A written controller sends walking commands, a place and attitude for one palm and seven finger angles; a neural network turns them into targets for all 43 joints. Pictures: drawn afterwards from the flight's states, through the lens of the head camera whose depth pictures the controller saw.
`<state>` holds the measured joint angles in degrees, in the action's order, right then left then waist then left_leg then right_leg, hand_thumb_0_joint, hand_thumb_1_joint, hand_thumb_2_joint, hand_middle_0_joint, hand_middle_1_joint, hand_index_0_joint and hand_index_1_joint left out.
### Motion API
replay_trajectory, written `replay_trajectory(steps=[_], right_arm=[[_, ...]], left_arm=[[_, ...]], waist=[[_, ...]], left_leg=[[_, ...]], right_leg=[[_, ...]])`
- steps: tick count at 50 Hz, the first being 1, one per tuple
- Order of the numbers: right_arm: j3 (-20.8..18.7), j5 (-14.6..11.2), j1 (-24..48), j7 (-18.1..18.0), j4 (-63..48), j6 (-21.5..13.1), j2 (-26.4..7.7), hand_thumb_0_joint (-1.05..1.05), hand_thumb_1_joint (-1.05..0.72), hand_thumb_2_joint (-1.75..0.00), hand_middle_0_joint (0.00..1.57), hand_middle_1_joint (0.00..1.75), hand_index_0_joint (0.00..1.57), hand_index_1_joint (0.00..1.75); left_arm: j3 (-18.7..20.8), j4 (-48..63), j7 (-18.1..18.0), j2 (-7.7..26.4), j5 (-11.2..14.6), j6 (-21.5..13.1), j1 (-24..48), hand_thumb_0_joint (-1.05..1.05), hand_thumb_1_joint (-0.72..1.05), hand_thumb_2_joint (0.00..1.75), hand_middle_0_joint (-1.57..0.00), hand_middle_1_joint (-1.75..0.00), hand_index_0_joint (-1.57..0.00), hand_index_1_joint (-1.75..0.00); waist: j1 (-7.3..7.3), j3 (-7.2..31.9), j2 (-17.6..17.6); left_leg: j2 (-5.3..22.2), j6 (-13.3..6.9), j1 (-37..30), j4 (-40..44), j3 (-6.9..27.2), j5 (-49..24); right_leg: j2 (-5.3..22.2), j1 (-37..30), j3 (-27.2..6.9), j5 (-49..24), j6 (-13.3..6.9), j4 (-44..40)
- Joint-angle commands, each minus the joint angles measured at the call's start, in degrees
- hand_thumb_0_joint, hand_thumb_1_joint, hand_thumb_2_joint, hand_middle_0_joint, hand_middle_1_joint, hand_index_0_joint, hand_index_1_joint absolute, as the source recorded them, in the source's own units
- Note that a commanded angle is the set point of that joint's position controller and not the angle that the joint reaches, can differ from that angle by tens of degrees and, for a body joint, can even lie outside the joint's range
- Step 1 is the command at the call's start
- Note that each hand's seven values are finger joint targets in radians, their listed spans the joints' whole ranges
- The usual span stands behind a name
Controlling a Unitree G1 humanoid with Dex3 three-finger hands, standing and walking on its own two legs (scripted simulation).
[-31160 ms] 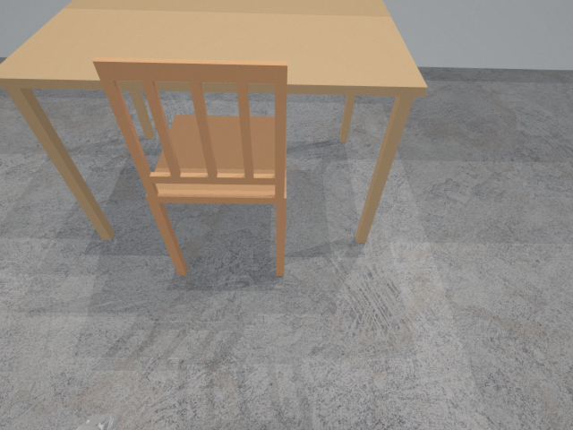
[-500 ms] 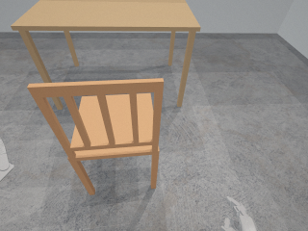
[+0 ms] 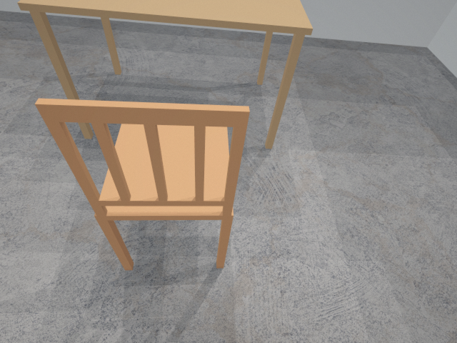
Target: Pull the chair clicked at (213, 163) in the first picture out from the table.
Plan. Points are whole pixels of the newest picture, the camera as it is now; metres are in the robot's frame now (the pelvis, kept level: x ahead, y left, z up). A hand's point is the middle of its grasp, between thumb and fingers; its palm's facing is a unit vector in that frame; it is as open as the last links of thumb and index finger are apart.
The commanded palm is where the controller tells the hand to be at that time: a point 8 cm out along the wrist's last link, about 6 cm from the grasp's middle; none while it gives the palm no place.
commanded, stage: let the arm hang, fingers relaxed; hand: left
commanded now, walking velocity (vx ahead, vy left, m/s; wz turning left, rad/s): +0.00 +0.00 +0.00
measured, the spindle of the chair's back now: (157, 166) +0.52 +0.21 -0.07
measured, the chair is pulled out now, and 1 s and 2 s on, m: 0.61 0.61 0.61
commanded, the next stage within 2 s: look to check the result in 0.70 s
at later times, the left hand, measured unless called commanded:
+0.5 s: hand out of the picture +0.00 +0.14 -0.17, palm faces +0.01 -0.99 -0.16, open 7.3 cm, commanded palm none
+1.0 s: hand out of the picture +0.01 +0.14 -0.17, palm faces +0.03 -0.98 -0.17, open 7.3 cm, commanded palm none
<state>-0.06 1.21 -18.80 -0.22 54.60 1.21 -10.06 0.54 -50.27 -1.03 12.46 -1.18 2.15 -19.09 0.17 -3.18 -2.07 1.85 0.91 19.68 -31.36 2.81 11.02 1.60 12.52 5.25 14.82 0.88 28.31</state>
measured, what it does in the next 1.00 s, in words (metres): stands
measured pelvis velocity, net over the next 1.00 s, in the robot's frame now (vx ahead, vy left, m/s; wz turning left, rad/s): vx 0.02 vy -0.02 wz -0.01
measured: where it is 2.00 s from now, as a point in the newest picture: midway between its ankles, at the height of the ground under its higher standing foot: outside the picture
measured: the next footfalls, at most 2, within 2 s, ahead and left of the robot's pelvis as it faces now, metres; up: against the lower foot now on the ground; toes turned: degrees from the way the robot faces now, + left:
none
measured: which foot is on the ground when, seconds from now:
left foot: down 0.00-1.00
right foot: down 0.00-1.00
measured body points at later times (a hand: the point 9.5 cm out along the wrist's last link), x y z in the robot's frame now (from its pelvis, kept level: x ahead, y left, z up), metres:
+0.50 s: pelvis +0.01 -0.01 +0.00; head +0.01 -0.01 +0.45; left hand +0.01 +0.20 -0.16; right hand -0.01 -0.21 -0.16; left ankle +0.06 +0.13 -0.73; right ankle +0.00 -0.13 -0.73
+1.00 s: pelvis +0.02 -0.02 +0.00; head +0.03 -0.02 +0.45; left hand +0.01 +0.19 -0.16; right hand +0.00 -0.23 -0.16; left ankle +0.06 +0.13 -0.73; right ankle +0.00 -0.13 -0.73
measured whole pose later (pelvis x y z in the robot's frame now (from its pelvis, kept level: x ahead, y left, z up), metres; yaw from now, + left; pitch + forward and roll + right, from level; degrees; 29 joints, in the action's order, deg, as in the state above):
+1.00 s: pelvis +0.02 -0.02 +0.00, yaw +0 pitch -1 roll -1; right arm -0.7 0.7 -19.3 -1.6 61.8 0.0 -6.5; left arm -0.2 -60.9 -1.8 7.2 -0.7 0.5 -19.1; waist 0.1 -2.1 0.9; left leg 2.6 2.3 15.9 -28.3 2.5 11.2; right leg 0.9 10.2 5.0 16.4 -0.6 27.9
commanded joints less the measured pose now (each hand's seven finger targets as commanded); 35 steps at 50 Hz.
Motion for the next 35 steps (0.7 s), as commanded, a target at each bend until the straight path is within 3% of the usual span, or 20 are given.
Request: replay_trajectory(steps=[1,2,4,7,9,10,12,16,17,21,22,25,27,31,32,35], right_arm=[[-1.8,-0.2,-2.1,-0.7,-2.3,-1.5,-5.9,0.0,-0.9,-0.9,0.2,0.3,0.2,0.3],[-1.9,-0.3,-2.4,-0.8,-1.9,-1.2,-5.7,0.0,-0.9,-0.9,0.2,0.3,0.2,0.3],[-1.9,-0.3,-4.1,-0.9,-0.7,-1.2,-5.6,0.0,-0.9,-0.9,0.2,0.3,0.2,0.3],[-1.8,-0.3,-5.6,-0.9,1.0,-0.9,-4.7,0.0,-0.9,-0.9,0.2,0.3,0.2,0.3],[-1.7,-0.2,-6.7,-0.9,1.8,-0.9,-4.3,0.0,-0.9,-0.9,0.2,0.3,0.2,0.3],[-1.7,-0.2,-7.0,-0.9,2.3,-0.9,-4.0,0.0,-0.9,-0.9,0.2,0.3,0.2,0.3],[-1.6,-0.3,-7.1,-1.0,3.1,-1.0,-3.5,0.0,-0.9,-0.9,0.2,0.3,0.2,0.3],[-1.4,-0.4,-7.3,-1.1,4.0,-1.4,-2.7,0.0,-0.9,-0.9,0.2,0.3,0.2,0.3],[-1.3,-0.5,-6.9,-1.2,4.4,-1.4,-2.4,0.0,-0.9,-0.9,0.2,0.3,0.2,0.3],[-1.3,-0.4,-6.5,-1.4,4.8,-1.7,-1.6,0.0,-0.9,-0.9,0.2,0.3,0.2,0.3],[-1.3,-0.5,-6.4,-1.5,4.9,-1.6,-1.3,0.0,-0.9,-0.9,0.2,0.3,0.2,0.3],[-1.3,-0.4,-6.2,-1.6,5.2,-1.8,-1.3,0.0,-0.9,-0.9,0.2,0.3,0.2,0.3],[-1.4,-0.5,-6.2,-1.7,5.5,-1.7,-0.8,0.0,-0.9,-0.9,0.2,0.3,0.2,0.3],[-1.5,-0.4,-6.5,-1.7,5.5,-1.8,-0.8,0.0,-0.9,-0.9,0.2,0.3,0.2,0.3],[-1.4,-0.5,-6.2,-1.8,5.5,-1.8,-0.8,0.0,-0.9,-0.9,0.2,0.3,0.2,0.3],[-1.5,-0.4,-6.2,-1.8,5.6,-1.8,-1.1,0.0,-0.9,-0.9,0.2,0.3,0.2,0.3]], left_arm=[[0.5,-0.5,-0.3,5.0,0.5,-1.9,-3.2,0.0,0.9,0.9,-0.2,-0.3,-0.2,-0.3],[0.4,-1.4,-0.2,5.0,0.5,-1.8,-3.0,0.0,0.9,0.9,-0.2,-0.3,-0.2,-0.3],[0.2,-2.9,-0.3,4.7,0.5,-1.9,-3.1,0.0,0.9,0.9,-0.2,-0.3,-0.2,-0.3],[0.0,-4.7,-0.4,4.6,0.6,-1.7,-3.0,0.0,0.9,0.9,-0.2,-0.3,-0.2,-0.3],[-0.1,-5.6,-0.6,4.1,0.6,-1.7,-3.8,0.0,0.9,0.9,-0.2,-0.3,-0.2,-0.3],[-0.1,-5.8,-0.6,4.1,0.6,-1.7,-3.8,0.0,0.9,0.9,-0.2,-0.3,-0.2,-0.3],[-0.2,-6.5,-0.7,3.6,0.7,-1.7,-4.1,0.0,0.9,0.9,-0.2,-0.3,-0.2,-0.3],[-0.2,-7.3,-1.0,2.6,0.8,-1.9,-5.0,0.0,0.9,0.9,-0.2,-0.3,-0.2,-0.3],[-0.2,-7.4,-1.0,2.5,0.8,-1.9,-5.2,0.0,0.9,0.9,-0.2,-0.3,-0.2,-0.3],[-0.1,-7.9,-1.2,1.4,0.8,-2.0,-5.6,0.0,0.9,0.9,-0.2,-0.3,-0.2,-0.3],[-0.1,-7.9,-1.2,1.2,0.7,-2.0,-5.2,0.0,0.9,0.9,-0.2,-0.3,-0.2,-0.3],[-0.1,-8.1,-1.3,0.6,0.7,-2.2,-5.2,0.0,0.9,0.9,-0.2,-0.3,-0.2,-0.3],[0.0,-8.4,-1.3,0.3,0.7,-2.2,-4.8,0.0,0.9,0.9,-0.2,-0.3,-0.2,-0.3],[0.2,-8.4,-1.3,0.2,0.7,-2.4,-5.0,0.0,0.9,0.9,-0.2,-0.3,-0.2,-0.3],[0.2,-8.5,-1.2,0.1,0.7,-2.3,-4.7,0.0,0.9,0.9,-0.2,-0.3,-0.2,-0.3],[0.2,-8.6,-1.2,0.2,0.7,-2.3,-4.7,0.0,0.9,0.9,-0.2,-0.3,-0.2,-0.3]], waist=[[-0.21,3.2,8.9],[-0.27,1.3,5.6],[0.03,1.1,2.1],[0.3,-2.4,-0.5],[0.43,-1.8,0.4],[0.48,-2.1,-0.9],[0.32,-3.6,0.7],[0.16,-2.4,1.3],[-0.16,-3.9,1.6],[-0.32,-2.5,3.5],[-0.31,-4.4,2.7],[-0.21,-1.7,2.9],[-0.13,-3.6,3.7],[-0.12,-0.6,4.2],[-0.17,-2.3,4.1],[-0.08,-0.8,3.8]], left_leg=[[3.1,-3.4,-1.5,9.8,4.9,6.7],[3.1,-3.5,-1.1,9.9,4.6,7.7],[2.7,-3.3,-1.9,8.9,4.0,7.1],[2.0,-3.2,-2.0,8.1,2.7,8.0],[2.0,-3.2,-2.8,7.6,2.4,7.9],[1.9,-3.2,-2.7,7.3,2.3,7.6],[2.0,-3.4,-2.4,8.0,2.3,7.2],[2.2,-3.2,-2.4,7.8,2.3,4.8],[2.3,-3.3,-1.7,8.2,2.1,4.2],[2.5,-3.3,-2.2,8.3,2.5,2.8],[2.7,-3.5,-1.8,9.0,2.5,3.1],[2.8,-3.4,-3.5,8.5,2.6,1.6],[2.8,-3.4,-2.9,9.1,2.4,2.4],[2.8,-3.2,-4.0,8.3,2.3,0.9],[2.9,-3.3,-3.7,8.8,2.1,1.3],[2.8,-3.1,-4.1,8.2,2.2,0.3]], right_leg=[[3.4,-1.3,-4.3,0.5,-3.4,-6.0],[3.2,-0.4,-4.2,1.3,-3.6,-6.8],[4.0,0.7,-4.9,2.8,-3.8,-7.5],[4.3,4.4,-5.2,7.4,-4.3,-9.2],[4.6,5.3,-5.8,8.5,-4.2,-9.1],[4.7,5.6,-5.6,8.7,-4.2,-9.1],[4.3,6.3,-5.6,8.5,-4.3,-9.1],[4.3,4.7,-5.4,5.4,-4.1,-7.8],[4.0,4.9,-5.1,4.7,-4.1,-8.0],[4.0,3.5,-5.0,2.2,-3.9,-7.0],[3.5,4.2,-4.6,2.1,-3.9,-7.3],[3.8,3.0,-4.9,0.5,-3.8,-6.9],[3.5,3.6,-4.8,1.2,-3.9,-7.6],[3.8,1.7,-4.9,-0.4,-3.9,-7.3],[3.5,2.4,-4.6,-0.2,-3.9,-7.6],[3.9,1.4,-4.7,-0.7,-3.9,-7.4]])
